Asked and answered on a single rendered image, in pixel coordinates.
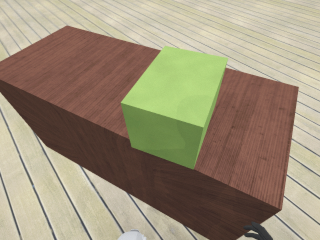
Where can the robot left shin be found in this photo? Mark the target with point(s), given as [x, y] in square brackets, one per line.
[135, 230]

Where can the pedestal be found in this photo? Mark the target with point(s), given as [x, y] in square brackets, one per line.
[68, 87]

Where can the robot right hand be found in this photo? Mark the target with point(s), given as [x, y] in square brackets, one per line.
[256, 227]

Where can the carton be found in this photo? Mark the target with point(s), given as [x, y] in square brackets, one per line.
[168, 110]

